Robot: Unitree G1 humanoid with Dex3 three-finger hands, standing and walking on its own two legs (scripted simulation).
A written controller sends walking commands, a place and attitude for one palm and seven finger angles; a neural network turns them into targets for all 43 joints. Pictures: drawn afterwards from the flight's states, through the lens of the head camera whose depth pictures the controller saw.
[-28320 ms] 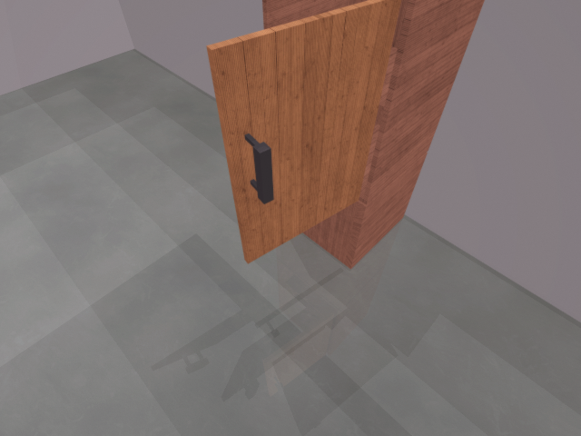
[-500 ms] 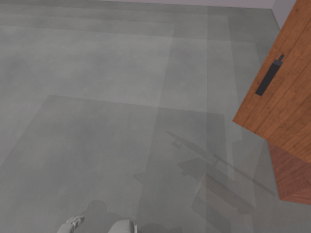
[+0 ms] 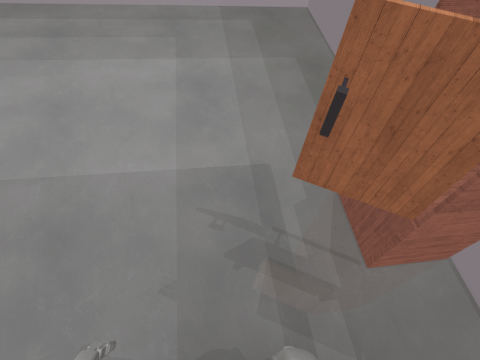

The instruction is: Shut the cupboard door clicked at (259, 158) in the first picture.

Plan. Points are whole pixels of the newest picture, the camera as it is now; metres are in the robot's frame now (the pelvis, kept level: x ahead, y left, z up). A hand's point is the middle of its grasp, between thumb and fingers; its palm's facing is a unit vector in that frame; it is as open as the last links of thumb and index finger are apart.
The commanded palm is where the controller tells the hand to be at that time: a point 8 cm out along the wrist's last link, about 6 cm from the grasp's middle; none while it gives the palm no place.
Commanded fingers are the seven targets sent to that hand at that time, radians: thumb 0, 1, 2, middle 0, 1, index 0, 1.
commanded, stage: turn to face it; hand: left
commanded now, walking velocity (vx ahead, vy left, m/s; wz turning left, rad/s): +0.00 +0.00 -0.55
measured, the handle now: (334, 107) +0.68 -0.20 +0.00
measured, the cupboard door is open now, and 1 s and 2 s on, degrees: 60 60 60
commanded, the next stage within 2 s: take the last steps up to it in 0.52 s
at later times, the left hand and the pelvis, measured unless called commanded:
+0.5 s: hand (156, 352) +0.15 +0.16 -0.19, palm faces -0.19 -0.96 -0.18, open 7.4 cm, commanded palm none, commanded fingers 0.00 0.90 0.90 -0.20 -0.30 -0.20 -0.30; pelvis +0.03 -0.01 -0.01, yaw -13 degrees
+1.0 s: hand (191, 331) +0.19 +0.10 -0.17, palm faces -0.33 -0.92 -0.21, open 7.4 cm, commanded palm none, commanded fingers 0.00 0.90 0.90 -0.20 -0.30 -0.20 -0.30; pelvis +0.06 -0.06 -0.01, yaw -20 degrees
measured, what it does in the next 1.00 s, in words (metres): steps on the spot, turning right: right foot, then left foot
